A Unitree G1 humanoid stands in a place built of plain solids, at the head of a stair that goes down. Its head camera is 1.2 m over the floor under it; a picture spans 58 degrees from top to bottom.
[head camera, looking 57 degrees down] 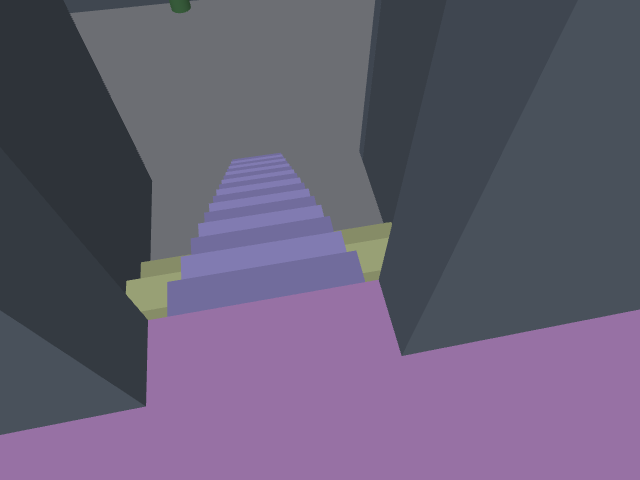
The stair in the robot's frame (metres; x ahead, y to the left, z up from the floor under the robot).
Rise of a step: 0.20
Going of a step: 0.23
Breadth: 0.70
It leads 11 degrees to the left of straight ahead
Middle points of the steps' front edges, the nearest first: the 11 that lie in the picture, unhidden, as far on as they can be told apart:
0.57 0.16 0.00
0.79 0.21 -0.19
1.01 0.25 -0.39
1.24 0.29 -0.58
1.46 0.34 -0.78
1.68 0.38 -0.97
1.91 0.42 -1.17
2.13 0.47 -1.37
2.35 0.51 -1.56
2.58 0.55 -1.76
2.80 0.60 -1.95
